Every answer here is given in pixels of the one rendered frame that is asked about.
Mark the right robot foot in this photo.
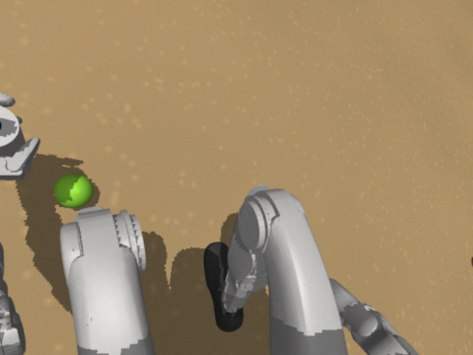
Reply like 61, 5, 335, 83
203, 242, 243, 332

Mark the right robot hand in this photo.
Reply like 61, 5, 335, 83
329, 278, 360, 327

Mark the left robot arm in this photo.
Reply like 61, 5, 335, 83
0, 243, 26, 355

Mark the right robot arm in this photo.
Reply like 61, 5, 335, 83
344, 303, 419, 355

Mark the left robot hand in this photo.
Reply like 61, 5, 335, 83
0, 93, 40, 180

